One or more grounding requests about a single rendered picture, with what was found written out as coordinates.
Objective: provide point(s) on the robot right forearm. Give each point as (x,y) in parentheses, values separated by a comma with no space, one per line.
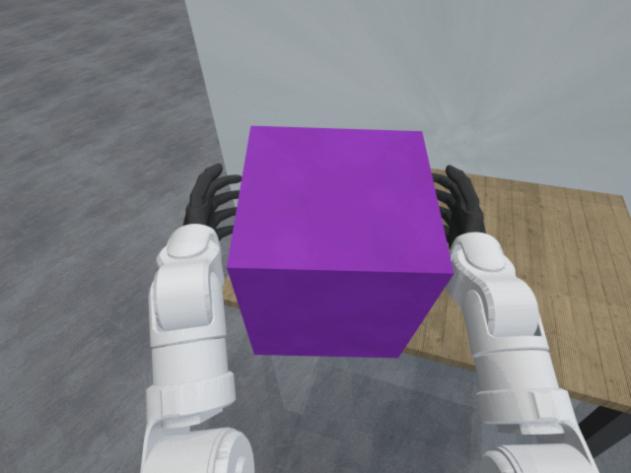
(518,387)

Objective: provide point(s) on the robot right hand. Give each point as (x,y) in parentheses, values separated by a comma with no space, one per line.
(464,215)

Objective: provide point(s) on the carton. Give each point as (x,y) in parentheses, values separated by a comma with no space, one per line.
(338,247)

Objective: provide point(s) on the robot left forearm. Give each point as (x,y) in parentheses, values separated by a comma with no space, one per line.
(191,382)

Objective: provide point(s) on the table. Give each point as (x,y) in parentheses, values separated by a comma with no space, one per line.
(572,247)

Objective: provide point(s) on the robot left upper arm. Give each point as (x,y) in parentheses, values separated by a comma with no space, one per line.
(223,450)

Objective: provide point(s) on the robot left hand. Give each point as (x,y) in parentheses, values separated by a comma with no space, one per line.
(202,205)

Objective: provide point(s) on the robot right upper arm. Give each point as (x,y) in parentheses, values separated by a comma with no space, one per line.
(534,458)

